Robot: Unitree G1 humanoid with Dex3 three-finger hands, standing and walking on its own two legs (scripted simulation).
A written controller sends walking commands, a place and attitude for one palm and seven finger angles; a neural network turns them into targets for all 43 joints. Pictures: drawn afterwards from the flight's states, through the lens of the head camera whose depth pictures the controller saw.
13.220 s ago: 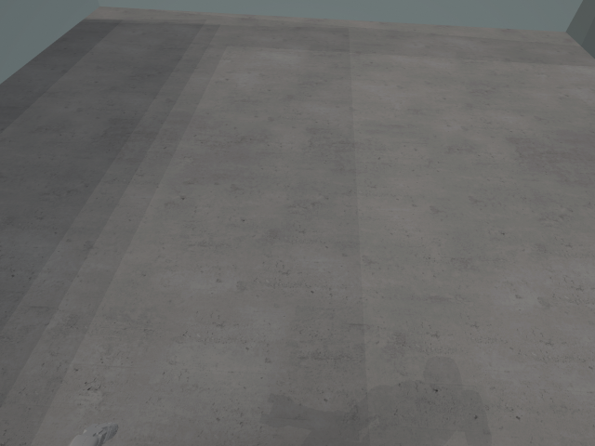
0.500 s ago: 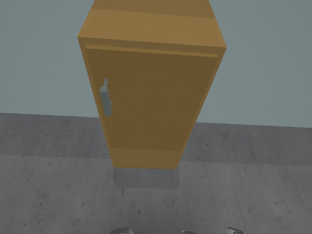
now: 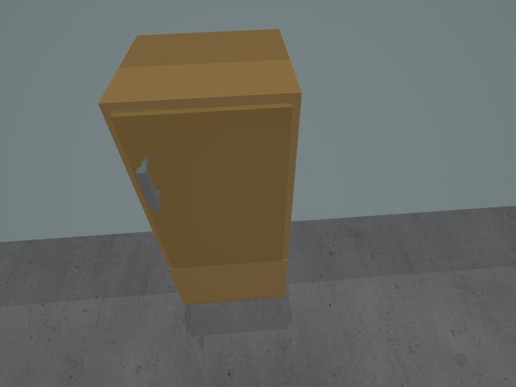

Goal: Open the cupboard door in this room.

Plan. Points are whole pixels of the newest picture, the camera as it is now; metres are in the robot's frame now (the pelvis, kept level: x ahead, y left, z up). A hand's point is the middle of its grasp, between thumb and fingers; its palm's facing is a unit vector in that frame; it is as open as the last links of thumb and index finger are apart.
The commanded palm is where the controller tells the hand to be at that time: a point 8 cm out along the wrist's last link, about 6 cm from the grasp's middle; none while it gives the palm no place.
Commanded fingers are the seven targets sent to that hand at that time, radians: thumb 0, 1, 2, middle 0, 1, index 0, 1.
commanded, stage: come to a stop and stand still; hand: left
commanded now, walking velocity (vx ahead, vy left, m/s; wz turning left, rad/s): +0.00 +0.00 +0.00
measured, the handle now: (150, 184) +0.56 +0.28 -0.03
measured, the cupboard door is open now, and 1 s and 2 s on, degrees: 0 0 0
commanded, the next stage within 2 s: look again from close up in 0.32 s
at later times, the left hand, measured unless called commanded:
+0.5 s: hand out of the picture -0.03 +0.14 -0.18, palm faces +0.03 -0.99 -0.14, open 7.4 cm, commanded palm none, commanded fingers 0.00 0.90 0.90 -0.20 -0.30 -0.20 -0.30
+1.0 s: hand out of the picture +0.03 +0.22 -0.18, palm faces +0.01 -0.98 -0.22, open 7.4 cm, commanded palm none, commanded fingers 0.00 0.90 0.90 -0.20 -0.30 -0.20 -0.30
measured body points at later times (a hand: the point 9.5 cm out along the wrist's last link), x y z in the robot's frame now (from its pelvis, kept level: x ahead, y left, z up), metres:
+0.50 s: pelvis +0.00 -0.01 -0.01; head +0.01 -0.01 +0.44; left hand -0.03 +0.19 -0.17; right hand -0.02 -0.21 -0.17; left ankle +0.03 +0.14 -0.74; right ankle -0.03 -0.11 -0.74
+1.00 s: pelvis +0.02 +0.03 -0.01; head +0.03 +0.04 +0.44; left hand +0.03 +0.27 -0.17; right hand +0.04 -0.20 -0.16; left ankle +0.02 +0.13 -0.74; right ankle -0.03 -0.11 -0.74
